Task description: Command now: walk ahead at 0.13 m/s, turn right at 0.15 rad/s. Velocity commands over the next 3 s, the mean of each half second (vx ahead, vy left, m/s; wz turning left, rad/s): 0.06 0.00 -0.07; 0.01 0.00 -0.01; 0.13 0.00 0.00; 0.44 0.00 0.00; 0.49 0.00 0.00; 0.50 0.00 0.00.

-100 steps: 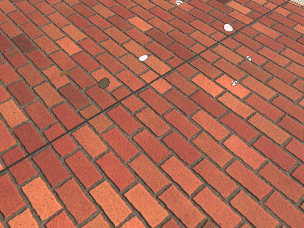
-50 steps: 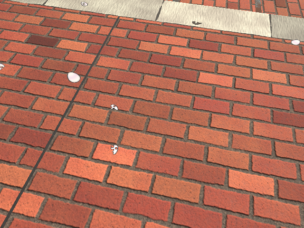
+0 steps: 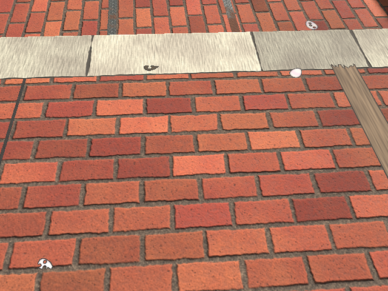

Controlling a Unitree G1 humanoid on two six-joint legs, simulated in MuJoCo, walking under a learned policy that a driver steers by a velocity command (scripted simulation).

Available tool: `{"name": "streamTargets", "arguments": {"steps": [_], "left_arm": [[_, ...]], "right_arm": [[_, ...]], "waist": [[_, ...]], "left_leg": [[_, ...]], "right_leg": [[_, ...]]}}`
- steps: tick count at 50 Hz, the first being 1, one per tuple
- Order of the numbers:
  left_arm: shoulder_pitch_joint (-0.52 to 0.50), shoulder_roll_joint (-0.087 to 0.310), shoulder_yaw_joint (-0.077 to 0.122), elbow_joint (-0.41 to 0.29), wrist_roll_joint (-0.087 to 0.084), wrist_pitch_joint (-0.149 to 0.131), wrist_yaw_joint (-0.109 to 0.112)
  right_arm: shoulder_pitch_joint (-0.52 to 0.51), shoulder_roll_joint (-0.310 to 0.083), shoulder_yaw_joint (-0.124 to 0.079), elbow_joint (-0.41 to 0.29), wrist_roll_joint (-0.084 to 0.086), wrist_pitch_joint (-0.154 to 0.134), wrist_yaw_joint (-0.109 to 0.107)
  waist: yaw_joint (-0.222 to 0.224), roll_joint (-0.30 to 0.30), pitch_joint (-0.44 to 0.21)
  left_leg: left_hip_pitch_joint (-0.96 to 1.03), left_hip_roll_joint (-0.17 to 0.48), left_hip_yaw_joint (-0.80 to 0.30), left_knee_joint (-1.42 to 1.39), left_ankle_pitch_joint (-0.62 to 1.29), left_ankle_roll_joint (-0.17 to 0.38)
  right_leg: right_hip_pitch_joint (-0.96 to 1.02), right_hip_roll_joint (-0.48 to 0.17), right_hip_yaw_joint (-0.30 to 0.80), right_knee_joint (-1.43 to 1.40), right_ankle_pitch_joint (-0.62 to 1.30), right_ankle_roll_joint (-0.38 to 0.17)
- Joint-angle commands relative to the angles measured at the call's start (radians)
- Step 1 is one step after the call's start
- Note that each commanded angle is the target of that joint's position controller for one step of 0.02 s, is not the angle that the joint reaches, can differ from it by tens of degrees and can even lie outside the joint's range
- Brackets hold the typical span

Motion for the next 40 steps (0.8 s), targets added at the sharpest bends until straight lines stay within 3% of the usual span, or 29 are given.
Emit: {"name": "streamTargets", "arguments": {"steps": [1, 4, 7, 8, 9, 10, 11, 12, 13, 17, 23, 40], "left_arm": [[0.073, 0.067, 0.020, -0.041, 0.010, 0.040, 0.019], [0.083, 0.027, 0.006, -0.016, 0.022, 0.037, 0.019], [0.077, 0.032, 0.008, 0.008, 0.031, 0.039, 0.004], [0.047, 0.042, 0.008, -0.002, 0.043, 0.042, 0.003], [0.010, 0.073, 0.010, -0.024, 0.051, 0.043, 0.007], [-0.032, 0.140, 0.025, -0.024, 0.038, 0.045, 0.012], [-0.052, 0.100, 0.019, -0.016, 0.036, 0.037, 0.010], [-0.066, 0.065, 0.008, -0.010, 0.042, 0.026, 0.010], [-0.082, 0.054, 0.005, -0.004, 0.044, 0.015, 0.009], [-0.061, 0.053, 0.003, 0.029, 0.026, -0.015, 0.004], [-0.061, 0.052, 0.000, 0.075, 0.021, -0.013, 0.005], [-0.084, 0.035, -0.010, 0.200, 0.020, -0.002, 0.007]], "right_arm": [[-0.019, -0.098, -0.020, -0.024, -0.010, 0.012, -0.004], [-0.024, -0.125, -0.030, -0.005, -0.008, 0.017, -0.014], [-0.033, -0.131, -0.027, 0.013, 0.016, 0.031, -0.023], [-0.019, -0.106, -0.017, 0.024, 0.015, 0.034, -0.022], [0.001, -0.086, -0.008, 0.035, 0.006, 0.035, -0.018], [0.038, -0.100, -0.015, 0.035, 0.000, 0.038, -0.017], [0.020, -0.103, -0.015, 0.043, -0.005, 0.041, -0.022], [0.024, -0.098, -0.014, 0.048, -0.001, 0.042, -0.027], [0.041, -0.088, -0.013, 0.062, 0.002, 0.044, -0.032], [0.073, -0.092, -0.013, 0.102, 0.002, 0.043, -0.038], [0.071, -0.101, -0.016, 0.144, 0.014, 0.049, -0.041], [0.074, -0.112, -0.021, 0.230, 0.018, 0.074, -0.064]], "waist": [[0.012, 0.172, -0.142], [0.014, 0.177, -0.177], [0.032, 0.139, -0.180], [0.026, 0.120, -0.150], [0.010, 0.074, -0.103], [-0.049, -0.034, -0.048], [-0.037, -0.066, -0.026], [-0.042, -0.080, -0.017], [-0.051, -0.091, -0.018], [-0.041, -0.034, -0.054], [-0.031, 0.013, -0.090], [-0.035, 0.016, -0.066]], "left_leg": [[0.170, 0.236, -0.263, -0.228, 0.069, 0.170], [0.127, 0.218, -0.195, -0.232, 0.127, 0.181], [0.071, 0.196, -0.167, -0.230, -0.171, 0.142], [0.030, 0.171, -0.162, -0.238, -0.331, 0.094], [0.003, 0.135, -0.141, -0.216, -0.436, 0.037], [0.053, 0.063, -0.072, -0.190, -0.413, -0.009], [0.148, 0.043, -0.042, -0.143, -0.327, -0.033], [0.193, 0.041, -0.038, -0.115, -0.267, -0.033], [0.219, 0.043, -0.034, -0.099, -0.218, -0.027], [0.226, 0.044, -0.029, -0.080, -0.086, -0.012], [0.266, 0.049, -0.025, -0.054, 0.069, -0.014], [0.307, 0.051, -0.024, -0.058, 0.084, -0.018]], "right_leg": [[-0.054, -0.095, -0.006, -0.122, 0.055, 0.022], [0.101, -0.084, -0.050, -0.346, 0.168, 0.013], [0.251, -0.065, -0.085, -0.550, 0.405, -0.023], [0.275, -0.079, -0.062, -0.594, 0.423, -0.044], [0.253, -0.141, 0.012, -0.668, 0.404, -0.075], [0.112, -0.152, 0.036, -0.687, 0.202, -0.108], [0.005, -0.128, 0.024, -0.724, 0.059, -0.106], [-0.028, -0.121, 0.021, -0.746, 0.059, -0.088], [-0.031, -0.118, 0.017, -0.748, 0.114, -0.071], [0.063, -0.107, -0.003, -0.687, 0.357, -0.053], [0.130, -0.094, -0.025, -0.653, 0.542, -0.058], [0.145, -0.071, -0.059, -0.688, 0.539, -0.051]]}}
